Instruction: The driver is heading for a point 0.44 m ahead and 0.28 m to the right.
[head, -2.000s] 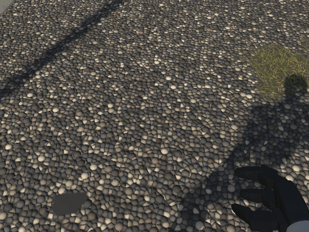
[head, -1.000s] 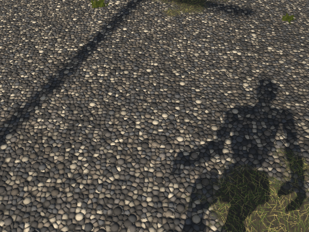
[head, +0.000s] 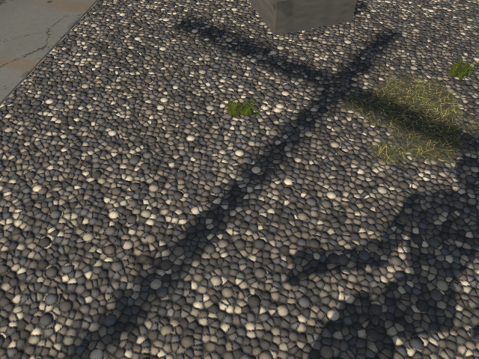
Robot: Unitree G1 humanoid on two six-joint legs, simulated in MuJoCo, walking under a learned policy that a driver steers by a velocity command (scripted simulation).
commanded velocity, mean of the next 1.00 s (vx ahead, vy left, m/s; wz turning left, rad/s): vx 0.60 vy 0.00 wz -0.56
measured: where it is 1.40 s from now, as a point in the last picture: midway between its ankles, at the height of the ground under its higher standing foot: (286, 292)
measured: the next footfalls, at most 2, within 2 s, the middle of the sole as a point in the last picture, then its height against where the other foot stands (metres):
right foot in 0.16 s outside the picture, level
left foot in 0.58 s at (257, 264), level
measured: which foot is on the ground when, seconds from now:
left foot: down 0.00-0.16, up 0.18-0.56, down 0.58-1.00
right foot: up 0.00-0.14, down 0.16-0.58, up 0.60-0.96, down 0.98-1.00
